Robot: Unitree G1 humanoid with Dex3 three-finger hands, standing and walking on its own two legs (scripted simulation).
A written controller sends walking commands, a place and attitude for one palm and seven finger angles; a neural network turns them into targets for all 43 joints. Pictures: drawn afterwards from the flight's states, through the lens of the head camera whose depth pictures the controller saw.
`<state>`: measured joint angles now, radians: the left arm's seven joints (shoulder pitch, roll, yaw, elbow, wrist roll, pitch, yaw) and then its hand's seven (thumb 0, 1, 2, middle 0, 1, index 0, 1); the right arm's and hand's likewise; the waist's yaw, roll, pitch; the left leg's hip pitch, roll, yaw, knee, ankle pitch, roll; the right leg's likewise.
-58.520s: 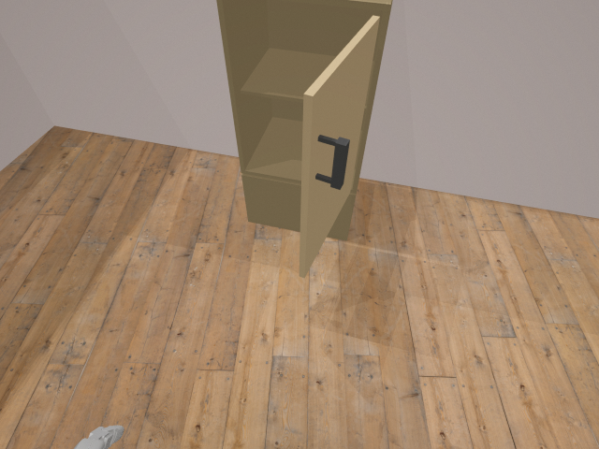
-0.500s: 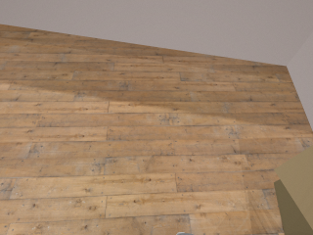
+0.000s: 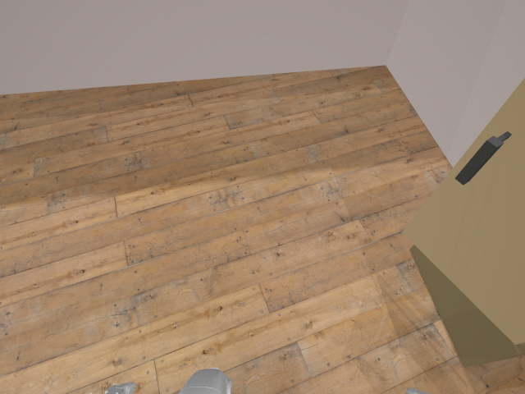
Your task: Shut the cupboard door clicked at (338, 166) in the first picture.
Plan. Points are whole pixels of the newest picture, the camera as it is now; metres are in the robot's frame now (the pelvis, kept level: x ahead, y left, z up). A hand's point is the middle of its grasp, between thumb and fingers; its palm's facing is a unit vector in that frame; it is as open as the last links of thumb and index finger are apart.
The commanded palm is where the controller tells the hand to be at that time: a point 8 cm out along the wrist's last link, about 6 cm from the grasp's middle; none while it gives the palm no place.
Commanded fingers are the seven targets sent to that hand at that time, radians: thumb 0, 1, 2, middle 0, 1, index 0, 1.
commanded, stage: turn to face it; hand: left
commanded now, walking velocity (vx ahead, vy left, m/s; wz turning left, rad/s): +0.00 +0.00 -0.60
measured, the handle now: (483, 158) +0.59 -0.43 -0.03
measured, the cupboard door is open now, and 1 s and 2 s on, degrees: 24 24 24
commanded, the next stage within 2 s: take the last steps up to it in 1.34 s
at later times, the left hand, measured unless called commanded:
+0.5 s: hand (153, 349) +0.19 +0.21 -0.16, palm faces -0.31 -0.92 -0.21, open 7.4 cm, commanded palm none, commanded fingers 0.00 0.90 0.90 -0.20 -0.30 -0.20 -0.30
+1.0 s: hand (180, 344) +0.21 +0.17 -0.18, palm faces -0.51 -0.83 -0.21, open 7.4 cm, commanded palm none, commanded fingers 0.00 0.90 0.90 -0.20 -0.30 -0.20 -0.30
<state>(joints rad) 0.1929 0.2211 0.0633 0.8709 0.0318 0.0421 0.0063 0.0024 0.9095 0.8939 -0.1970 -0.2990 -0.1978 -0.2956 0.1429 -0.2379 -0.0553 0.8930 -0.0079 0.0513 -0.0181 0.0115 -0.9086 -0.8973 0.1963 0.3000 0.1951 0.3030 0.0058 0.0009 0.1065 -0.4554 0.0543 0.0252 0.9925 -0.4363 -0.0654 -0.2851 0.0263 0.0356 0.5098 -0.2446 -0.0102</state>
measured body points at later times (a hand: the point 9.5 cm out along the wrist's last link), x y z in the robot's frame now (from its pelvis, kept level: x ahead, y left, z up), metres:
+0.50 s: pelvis +0.02 +0.05 +0.01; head +0.07 +0.05 +0.45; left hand +0.21 +0.26 -0.14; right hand -0.04 -0.20 -0.13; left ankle +0.03 +0.14 -0.73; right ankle -0.05 -0.09 -0.68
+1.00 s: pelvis +0.04 +0.04 -0.01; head +0.09 +0.02 +0.44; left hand +0.24 +0.21 -0.16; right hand -0.01 -0.24 -0.13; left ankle +0.12 +0.13 -0.74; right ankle -0.04 -0.08 -0.73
